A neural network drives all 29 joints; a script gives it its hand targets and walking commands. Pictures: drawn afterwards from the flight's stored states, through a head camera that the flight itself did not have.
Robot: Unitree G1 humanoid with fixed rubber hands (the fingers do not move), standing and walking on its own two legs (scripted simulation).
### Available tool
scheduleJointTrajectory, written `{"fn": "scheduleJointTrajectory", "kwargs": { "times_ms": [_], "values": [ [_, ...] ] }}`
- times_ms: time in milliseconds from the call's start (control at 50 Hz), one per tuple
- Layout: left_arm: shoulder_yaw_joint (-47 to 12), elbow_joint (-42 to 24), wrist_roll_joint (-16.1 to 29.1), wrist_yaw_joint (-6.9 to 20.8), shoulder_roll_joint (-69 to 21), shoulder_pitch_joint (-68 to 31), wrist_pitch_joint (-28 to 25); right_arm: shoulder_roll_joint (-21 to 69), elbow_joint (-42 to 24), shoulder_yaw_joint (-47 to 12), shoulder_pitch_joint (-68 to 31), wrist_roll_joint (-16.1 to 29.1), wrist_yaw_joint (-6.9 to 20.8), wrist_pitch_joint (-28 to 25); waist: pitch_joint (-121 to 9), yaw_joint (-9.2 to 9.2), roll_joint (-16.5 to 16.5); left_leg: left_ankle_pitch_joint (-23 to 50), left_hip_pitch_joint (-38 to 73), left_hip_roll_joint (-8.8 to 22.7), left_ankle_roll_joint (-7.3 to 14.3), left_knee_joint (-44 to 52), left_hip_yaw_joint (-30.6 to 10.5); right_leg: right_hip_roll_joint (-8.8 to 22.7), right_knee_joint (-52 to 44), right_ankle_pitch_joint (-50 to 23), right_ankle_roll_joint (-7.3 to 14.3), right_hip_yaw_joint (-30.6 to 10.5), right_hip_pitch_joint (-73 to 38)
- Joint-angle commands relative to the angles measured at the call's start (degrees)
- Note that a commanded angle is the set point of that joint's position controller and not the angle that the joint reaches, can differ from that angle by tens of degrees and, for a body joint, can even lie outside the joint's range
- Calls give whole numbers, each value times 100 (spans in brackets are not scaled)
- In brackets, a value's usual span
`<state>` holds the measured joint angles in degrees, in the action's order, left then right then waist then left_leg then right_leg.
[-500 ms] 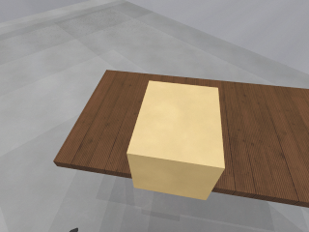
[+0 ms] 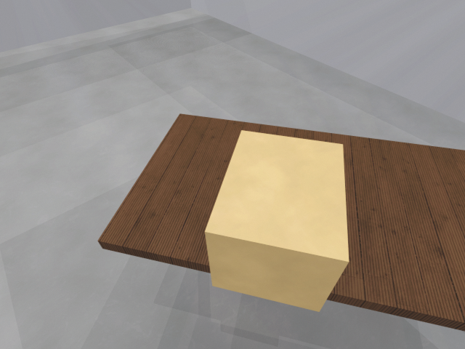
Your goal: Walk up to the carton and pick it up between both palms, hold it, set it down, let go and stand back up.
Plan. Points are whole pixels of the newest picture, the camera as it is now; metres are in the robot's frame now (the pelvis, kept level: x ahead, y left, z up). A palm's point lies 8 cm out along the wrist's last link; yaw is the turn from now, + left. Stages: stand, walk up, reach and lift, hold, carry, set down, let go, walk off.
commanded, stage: stand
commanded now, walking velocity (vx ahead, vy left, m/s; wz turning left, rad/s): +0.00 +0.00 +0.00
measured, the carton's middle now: (277, 215) +0.41 -0.07 -0.03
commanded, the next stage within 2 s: none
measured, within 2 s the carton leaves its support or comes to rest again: neither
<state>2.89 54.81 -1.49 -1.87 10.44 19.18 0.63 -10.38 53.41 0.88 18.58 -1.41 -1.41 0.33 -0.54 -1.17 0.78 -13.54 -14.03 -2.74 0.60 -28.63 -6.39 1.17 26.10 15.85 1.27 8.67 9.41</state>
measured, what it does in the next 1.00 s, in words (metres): stands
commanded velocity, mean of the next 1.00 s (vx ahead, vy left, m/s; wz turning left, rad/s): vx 0.00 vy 0.00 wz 0.00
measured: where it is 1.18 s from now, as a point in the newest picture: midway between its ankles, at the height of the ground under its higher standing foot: outside the picture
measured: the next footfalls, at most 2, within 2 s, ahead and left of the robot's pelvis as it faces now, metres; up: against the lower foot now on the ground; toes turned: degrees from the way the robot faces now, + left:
none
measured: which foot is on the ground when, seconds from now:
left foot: down 0.00-1.00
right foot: down 0.00-1.00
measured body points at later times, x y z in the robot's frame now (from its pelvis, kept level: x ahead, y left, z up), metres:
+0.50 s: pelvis +0.00 -0.01 +0.00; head +0.00 -0.01 +0.45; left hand -0.04 +0.20 -0.16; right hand +0.00 -0.23 -0.16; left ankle +0.02 +0.11 -0.74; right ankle -0.02 -0.10 -0.74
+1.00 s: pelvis +0.00 -0.03 +0.00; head +0.00 -0.02 +0.45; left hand -0.03 +0.18 -0.16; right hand +0.01 -0.24 -0.16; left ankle +0.02 +0.11 -0.74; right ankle -0.02 -0.10 -0.74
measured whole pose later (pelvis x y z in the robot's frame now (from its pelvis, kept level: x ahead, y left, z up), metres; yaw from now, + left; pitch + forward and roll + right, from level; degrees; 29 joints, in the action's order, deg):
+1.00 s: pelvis +0.00 -0.03 +0.00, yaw +2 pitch -2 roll -1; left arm 1.2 64.8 -1.1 -2.5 6.8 18.8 0.4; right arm -7.6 66.1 -1.0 15.2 -0.6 -2.8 1.0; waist 1.8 -0.8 0.2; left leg -13.5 -12.3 -0.9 -2.0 -28.2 -8.4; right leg -0.8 25.0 16.3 3.6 10.6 6.8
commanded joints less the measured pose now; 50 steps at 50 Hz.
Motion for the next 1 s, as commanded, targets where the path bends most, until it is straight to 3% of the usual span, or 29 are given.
{"fn": "scheduleJointTrajectory", "kwargs": {
  "times_ms": [0,40,60,120,180,200,220,240,280,300,340,360,380,440,460,480,500,520,600,620,680,700,720,740,800,860,880,900,980],
  "values": [
    [85,6,45,8,436,432,-20,-546,-22,101,352,34,-39,-45,597,41,185,528,-603,469,202,636,-476,539,-691,108,206,-630,54],
    [72,56,29,3,369,371,-53,-604,35,90,265,43,-59,-19,450,-35,253,734,-739,525,226,637,-519,538,-590,-168,209,-613,-244],
    [89,71,-2,-4,563,201,-68,-363,55,45,317,33,-74,-18,835,13,-278,503,-921,515,220,710,-541,578,-686,46,234,-607,-97],
    [31,361,-12,-58,429,530,-79,-642,158,97,407,84,-88,-68,452,88,-373,847,-532,462,192,615,-482,517,-608,-482,200,-564,-279],
    [10,428,17,-38,245,290,-41,-502,236,87,134,42,-83,-87,475,54,197,727,-633,512,198,679,-569,514,-588,-274,199,-565,-243],
    [9,410,26,-61,248,262,-31,-390,294,45,187,83,-46,-32,477,74,53,724,-628,423,133,571,-464,568,-694,-189,229,-556,-282],
    [-25,480,44,-64,191,477,-38,-435,320,42,72,42,-90,-5,660,-37,171,656,-703,452,126,618,-469,574,-795,16,202,-592,-87],
    [-5,576,17,-68,258,499,-39,-446,362,69,138,79,-61,-16,611,27,293,410,-640,445,170,664,-513,527,-694,-40,186,-624,-152],
    [-1,599,10,-62,270,420,-18,-444,410,55,190,65,-65,-8,760,76,48,203,-879,454,159,755,-512,483,-715,114,137,-492,-146],
    [2,621,10,-47,182,358,-12,-491,410,54,132,90,-64,-16,495,14,-311,105,-857,395,194,732,-553,567,-802,310,204,-527,-293],
    [6,699,5,-20,196,410,-46,-291,633,15,273,66,-74,-25,529,75,291,188,-431,356,125,635,-427,569,-801,382,202,-606,66],
    [50,704,3,-15,372,407,-14,-296,617,-36,351,62,-71,-40,734,101,265,232,-665,457,155,744,-570,551,-720,256,164,-552,20],
    [10,772,22,-38,170,424,-14,-266,567,-47,146,80,-72,-31,735,77,-94,394,-616,556,159,754,-646,487,-718,135,165,-493,44],
    [-38,717,12,-44,33,357,-61,-347,709,-40,200,48,-110,-21,538,15,433,588,-535,446,170,648,-473,565,-651,-154,156,-619,-199],
    [-56,786,-1,-40,57,545,-86,-283,741,-10,266,63,-118,-26,396,59,407,827,-320,445,171,586,-435,574,-668,-353,154,-652,-215],
    [-2,871,5,-67,215,481,-81,-273,715,-59,325,63,-131,-67,60,121,-104,1159,-363,506,150,506,-448,478,-629,-460,182,-504,-544],
    [-5,808,23,-77,263,235,-100,-206,707,-56,214,90,-119,-47,450,147,-305,1013,-481,408,123,456,-356,550,-669,-481,224,-535,-322],
    [-15,815,50,-58,109,331,-124,-74,793,-95,132,78,-134,-47,322,0,-241,1056,-336,467,158,457,-381,564,-710,-582,244,-609,-391],
    [-44,857,55,-39,11,307,-58,-220,1009,-92,417,85,-130,4,692,134,158,779,-620,435,90,620,-355,540,-673,-258,226,-573,-358],
    [-27,911,46,-46,41,517,-38,-301,1024,-87,152,77,-142,10,749,-42,-62,772,-609,483,67,614,-396,476,-665,-185,122,-471,-239],
    [-50,931,21,-77,9,314,-34,-282,985,-74,52,117,-100,-29,543,73,-549,905,-425,417,50,484,-307,578,-790,-351,238,-531,-285],
    [-42,909,18,-85,22,369,-37,-285,1061,-95,104,52,-139,-35,520,30,36,1076,-396,427,68,429,-292,596,-805,-342,261,-552,-364],
    [-32,866,30,-101,113,398,-82,-318,1040,-57,-68,48,-150,13,401,-26,131,1035,-345,382,-8,404,-186,668,-814,-394,290,-602,-439],
    [-44,874,59,-81,93,226,-81,-230,1069,-91,-24,96,-156,33,634,48,-221,978,-423,442,-5,552,-338,622,-822,-246,294,-540,-202],
    [8,919,12,-69,253,493,-26,-82,1057,-146,-150,108,-143,33,674,-68,61,608,-510,434,41,494,-280,643,-919,62,286,-622,-216],
    [-81,959,12,-108,23,422,-40,-20,1191,-148,263,94,-142,-8,779,157,-22,898,-328,480,9,402,-252,704,-904,-486,348,-622,-197],
    [-67,889,23,-109,110,450,-45,-121,1250,-138,156,70,-196,-12,698,24,-121,922,-364,453,24,361,-245,693,-940,-332,326,-653,-200],
    [-106,869,43,-99,35,303,-63,-153,1240,-136,185,48,-186,37,721,112,139,964,-368,472,24,370,-292,683,-909,-405,330,-627,-156],
    [-126,975,36,-90,53,554,-60,47,1156,-199,4,107,-166,15,582,37,-33,892,-312,480,-16,405,-325,644,-904,-353,387,-610,-299]
  ]
}}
